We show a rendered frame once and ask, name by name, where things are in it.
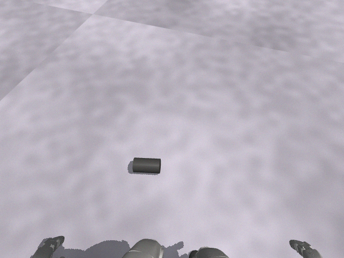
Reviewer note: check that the right robot hand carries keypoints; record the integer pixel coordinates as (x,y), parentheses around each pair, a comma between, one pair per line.
(304,249)

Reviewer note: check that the can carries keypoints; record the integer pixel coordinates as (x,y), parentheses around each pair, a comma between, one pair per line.
(146,165)

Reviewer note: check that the left robot hand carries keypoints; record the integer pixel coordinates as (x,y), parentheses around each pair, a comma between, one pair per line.
(49,247)

